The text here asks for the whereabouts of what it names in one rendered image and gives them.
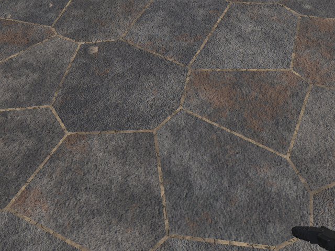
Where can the robot right hand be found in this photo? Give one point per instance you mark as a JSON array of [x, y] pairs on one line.
[[322, 236]]

